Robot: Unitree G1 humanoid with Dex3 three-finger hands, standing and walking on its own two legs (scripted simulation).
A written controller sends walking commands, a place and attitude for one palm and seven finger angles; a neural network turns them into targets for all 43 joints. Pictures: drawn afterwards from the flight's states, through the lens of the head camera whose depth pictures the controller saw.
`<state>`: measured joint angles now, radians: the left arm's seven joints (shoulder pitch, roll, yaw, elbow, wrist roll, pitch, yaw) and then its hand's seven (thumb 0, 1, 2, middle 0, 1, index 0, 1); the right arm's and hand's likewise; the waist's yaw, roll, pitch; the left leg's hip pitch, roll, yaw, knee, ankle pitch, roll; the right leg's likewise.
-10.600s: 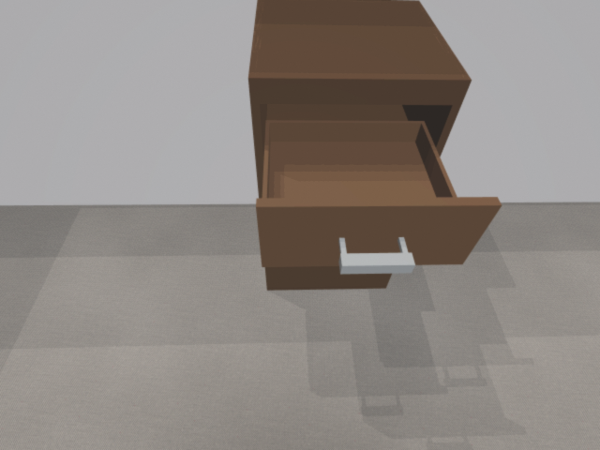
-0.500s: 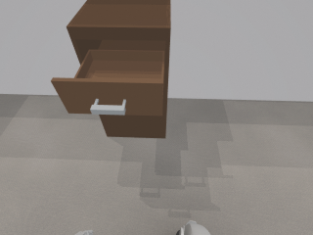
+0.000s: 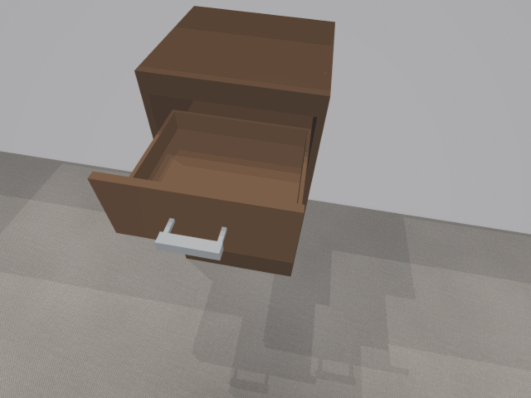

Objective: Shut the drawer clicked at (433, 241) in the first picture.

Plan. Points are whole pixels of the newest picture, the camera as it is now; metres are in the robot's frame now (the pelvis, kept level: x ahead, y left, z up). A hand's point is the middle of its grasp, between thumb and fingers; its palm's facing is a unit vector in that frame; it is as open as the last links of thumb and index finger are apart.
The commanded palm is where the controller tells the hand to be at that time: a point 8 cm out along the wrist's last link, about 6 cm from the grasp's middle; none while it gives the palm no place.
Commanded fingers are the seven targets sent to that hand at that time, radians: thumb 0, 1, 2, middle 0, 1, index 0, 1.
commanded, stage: come to a stop and stand still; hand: left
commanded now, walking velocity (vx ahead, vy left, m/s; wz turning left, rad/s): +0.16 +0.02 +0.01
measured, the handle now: (193, 236) +0.41 +0.19 -0.06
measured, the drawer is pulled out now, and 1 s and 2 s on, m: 0.30 0.30 0.30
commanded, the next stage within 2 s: look again from close up in 1.14 s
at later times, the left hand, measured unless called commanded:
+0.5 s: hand out of the picture +0.09 +0.17 -0.17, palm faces +0.01 -0.96 -0.27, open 7.4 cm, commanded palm none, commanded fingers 0.00 0.90 0.90 -0.20 -0.30 -0.20 -0.30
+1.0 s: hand out of the picture +0.01 +0.08 -0.17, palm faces +0.04 -0.98 -0.21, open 7.3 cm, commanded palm none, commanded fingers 0.00 0.90 0.90 -0.20 -0.30 -0.20 -0.30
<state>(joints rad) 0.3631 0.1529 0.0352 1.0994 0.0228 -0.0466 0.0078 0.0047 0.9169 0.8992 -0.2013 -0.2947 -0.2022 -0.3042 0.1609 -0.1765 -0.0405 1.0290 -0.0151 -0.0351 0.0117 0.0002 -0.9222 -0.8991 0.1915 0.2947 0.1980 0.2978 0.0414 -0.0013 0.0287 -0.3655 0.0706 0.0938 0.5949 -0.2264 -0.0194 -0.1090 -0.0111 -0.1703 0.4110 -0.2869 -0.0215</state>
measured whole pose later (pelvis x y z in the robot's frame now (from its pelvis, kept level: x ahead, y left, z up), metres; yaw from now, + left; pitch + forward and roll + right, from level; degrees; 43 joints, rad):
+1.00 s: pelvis -0.01 -0.09 +0.00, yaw -1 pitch -2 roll +0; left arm 0.26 0.15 0.02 1.11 0.01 0.01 0.03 0.01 0.93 0.90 -0.20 -0.29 -0.20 -0.30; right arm 0.31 -0.12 -0.01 1.16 -0.01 0.02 -0.03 0.00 -0.91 -0.90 0.19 0.30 0.20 0.30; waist 0.00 0.01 0.03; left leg -0.14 0.06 0.01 0.41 -0.23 -0.05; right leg -0.18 0.05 -0.11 0.41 -0.21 -0.09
